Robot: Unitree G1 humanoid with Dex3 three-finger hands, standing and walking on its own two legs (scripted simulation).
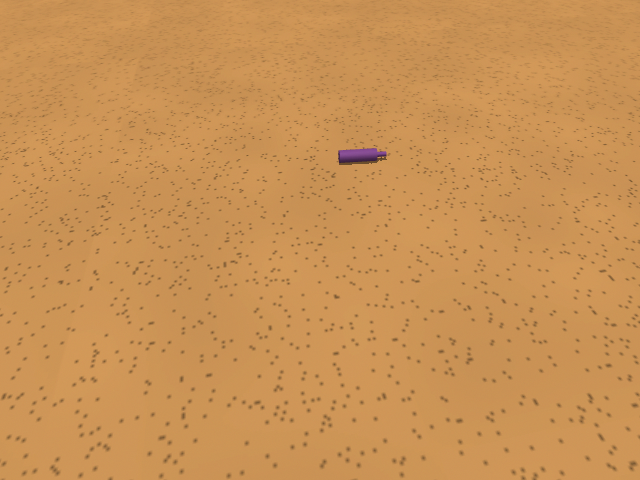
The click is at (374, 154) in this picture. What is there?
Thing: lying bottle
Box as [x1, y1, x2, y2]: [338, 148, 386, 162]
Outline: 386,153 385,151 377,152 376,148 339,150 338,157 339,162 376,160 377,156 384,156
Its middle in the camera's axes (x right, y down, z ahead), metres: +0.24 -0.45 +2.06
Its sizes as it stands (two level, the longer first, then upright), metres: 0.248 0.065 0.065
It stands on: the floor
